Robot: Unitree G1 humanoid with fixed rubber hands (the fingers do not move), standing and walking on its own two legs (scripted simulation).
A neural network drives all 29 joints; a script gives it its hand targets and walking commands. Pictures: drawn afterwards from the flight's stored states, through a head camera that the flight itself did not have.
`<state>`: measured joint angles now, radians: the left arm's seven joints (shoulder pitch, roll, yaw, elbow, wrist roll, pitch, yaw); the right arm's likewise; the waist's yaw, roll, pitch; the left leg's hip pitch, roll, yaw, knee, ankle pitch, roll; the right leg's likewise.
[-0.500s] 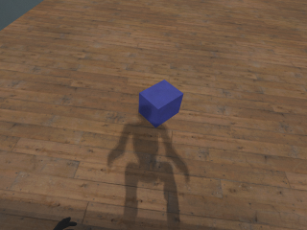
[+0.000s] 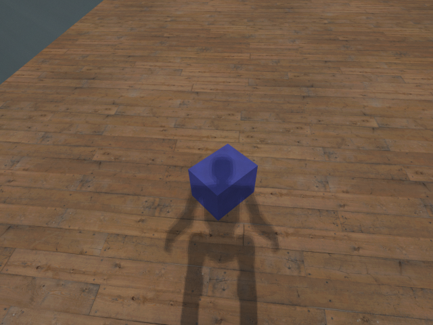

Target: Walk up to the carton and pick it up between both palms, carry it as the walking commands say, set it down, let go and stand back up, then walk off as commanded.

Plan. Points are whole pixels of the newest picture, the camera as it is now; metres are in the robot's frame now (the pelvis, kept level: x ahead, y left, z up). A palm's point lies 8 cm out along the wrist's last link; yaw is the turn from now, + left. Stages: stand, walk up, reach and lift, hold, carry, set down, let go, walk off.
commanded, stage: walk up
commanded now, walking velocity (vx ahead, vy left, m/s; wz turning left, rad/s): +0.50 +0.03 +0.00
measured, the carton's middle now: (223, 181) +0.96 +0.01 -0.66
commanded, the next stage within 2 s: none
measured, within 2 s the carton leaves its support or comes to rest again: neither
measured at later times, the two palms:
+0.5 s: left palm (96, 255) +0.31 +0.31 -0.12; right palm (333, 286) +0.24 -0.22 -0.09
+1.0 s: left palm (123, 217) +0.39 +0.26 -0.09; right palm (331, 222) +0.40 -0.27 -0.13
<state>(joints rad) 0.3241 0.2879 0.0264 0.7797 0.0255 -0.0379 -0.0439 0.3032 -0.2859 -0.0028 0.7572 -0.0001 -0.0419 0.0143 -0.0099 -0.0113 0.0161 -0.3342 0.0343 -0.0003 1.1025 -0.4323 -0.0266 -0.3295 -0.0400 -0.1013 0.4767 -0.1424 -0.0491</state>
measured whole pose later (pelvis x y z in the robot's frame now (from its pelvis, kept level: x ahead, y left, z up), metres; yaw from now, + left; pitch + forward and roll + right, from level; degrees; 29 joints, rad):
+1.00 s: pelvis +0.34 -0.01 +0.01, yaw +1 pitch +0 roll +3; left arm 0.33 0.25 0.03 0.81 0.02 -0.02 -0.01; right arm 0.30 -0.29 0.00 0.82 0.00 0.01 0.01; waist -0.01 0.02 0.01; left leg -0.31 0.02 0.04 0.92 -0.48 -0.05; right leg -0.28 -0.08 -0.07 0.44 -0.16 -0.02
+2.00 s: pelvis +0.42 +0.01 +0.00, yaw +0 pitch -1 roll +0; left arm 0.24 0.23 -0.01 0.87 -0.02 0.02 0.01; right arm 0.35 -0.23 0.00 0.87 0.00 0.01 0.00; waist -0.01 -0.01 -0.01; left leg -0.18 0.02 0.06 0.48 -0.28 0.00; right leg -0.29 -0.03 -0.10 0.45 -0.16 -0.02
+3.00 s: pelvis +0.50 -0.16 -0.01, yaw +29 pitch +0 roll +0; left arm 0.17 0.25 0.04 0.85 0.03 0.06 -0.03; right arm 0.31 -0.34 -0.05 0.90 0.00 0.06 -0.05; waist -0.01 0.04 0.09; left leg -0.43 0.10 -0.16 0.96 -0.47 -0.11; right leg -0.31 -0.07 -0.09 0.63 -0.32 0.03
